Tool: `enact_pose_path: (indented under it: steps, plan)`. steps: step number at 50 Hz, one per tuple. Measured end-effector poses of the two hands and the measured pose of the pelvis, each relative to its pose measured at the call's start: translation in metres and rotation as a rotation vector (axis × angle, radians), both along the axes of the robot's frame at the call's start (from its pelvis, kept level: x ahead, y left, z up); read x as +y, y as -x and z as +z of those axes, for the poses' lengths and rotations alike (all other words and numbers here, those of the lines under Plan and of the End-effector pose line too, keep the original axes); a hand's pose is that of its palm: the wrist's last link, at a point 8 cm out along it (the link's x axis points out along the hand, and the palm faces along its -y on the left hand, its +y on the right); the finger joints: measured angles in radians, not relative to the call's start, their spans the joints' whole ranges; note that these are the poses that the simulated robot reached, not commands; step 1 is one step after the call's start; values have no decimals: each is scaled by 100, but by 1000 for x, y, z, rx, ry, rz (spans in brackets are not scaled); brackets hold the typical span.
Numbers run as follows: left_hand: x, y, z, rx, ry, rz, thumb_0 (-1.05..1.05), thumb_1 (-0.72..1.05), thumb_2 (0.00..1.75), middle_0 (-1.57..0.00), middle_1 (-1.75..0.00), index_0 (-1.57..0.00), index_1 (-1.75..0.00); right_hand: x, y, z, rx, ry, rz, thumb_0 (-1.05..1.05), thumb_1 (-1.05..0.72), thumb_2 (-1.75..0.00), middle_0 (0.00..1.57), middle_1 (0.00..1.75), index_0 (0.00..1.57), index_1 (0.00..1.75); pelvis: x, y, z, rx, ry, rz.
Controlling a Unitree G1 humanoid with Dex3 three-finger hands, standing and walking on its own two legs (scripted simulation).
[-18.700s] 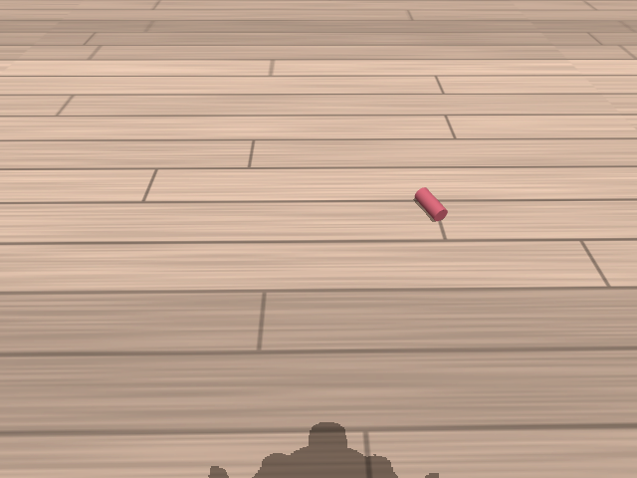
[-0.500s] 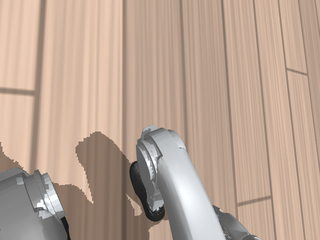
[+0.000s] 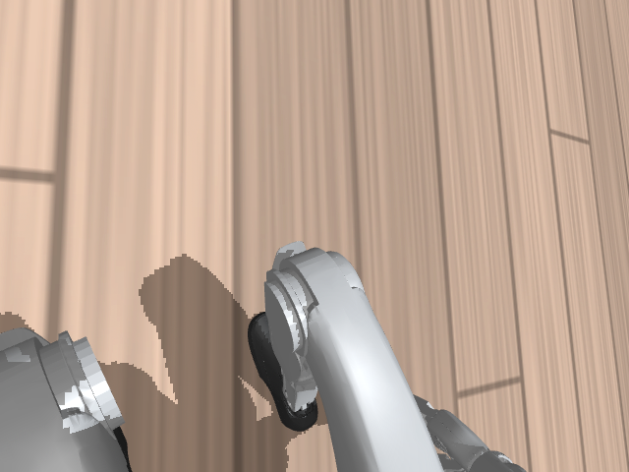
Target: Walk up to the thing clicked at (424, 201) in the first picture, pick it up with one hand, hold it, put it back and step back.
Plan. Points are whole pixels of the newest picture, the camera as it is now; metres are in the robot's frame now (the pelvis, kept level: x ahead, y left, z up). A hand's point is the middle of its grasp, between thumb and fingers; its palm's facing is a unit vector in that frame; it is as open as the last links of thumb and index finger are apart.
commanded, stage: rest palm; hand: left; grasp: from above
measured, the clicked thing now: out of the picture +0.48 +0.35 -0.27
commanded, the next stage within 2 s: close in 0.50 s
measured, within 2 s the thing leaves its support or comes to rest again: neither
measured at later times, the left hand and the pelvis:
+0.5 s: hand out of the picture +0.46 +0.34 -0.25, palm faces -0.44 -0.16 -0.89, open 14.1 cm; pelvis +0.00 +0.00 +0.00, yaw -1 degrees
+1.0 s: hand out of the picture +0.46 +0.34 -0.25, palm faces -0.44 -0.14 -0.89, open 13.2 cm; pelvis +0.00 +0.00 +0.00, yaw -1 degrees
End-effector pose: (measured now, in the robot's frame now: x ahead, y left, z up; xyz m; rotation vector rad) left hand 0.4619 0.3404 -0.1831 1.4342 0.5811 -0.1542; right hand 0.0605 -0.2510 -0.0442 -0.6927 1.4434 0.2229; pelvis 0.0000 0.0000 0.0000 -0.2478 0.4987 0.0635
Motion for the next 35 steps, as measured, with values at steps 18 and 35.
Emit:
enact_pose_path:
  steps: [18,35]
  plan:
    - [-6,-7,-10,-2,-12,25,0,-52,99,-9,-99,-8,-100,5,8,5,10,-10,2,0,-91,-91,20,30,20,29,2,0,1,3,9,-9]
    - [6,2,-6,32,-5,42,0,-48,97,-10,-100,-10,-100,3,2,3,3,-16,14,0,-90,-90,20,30,20,29,2,1,1,-7,8,-7]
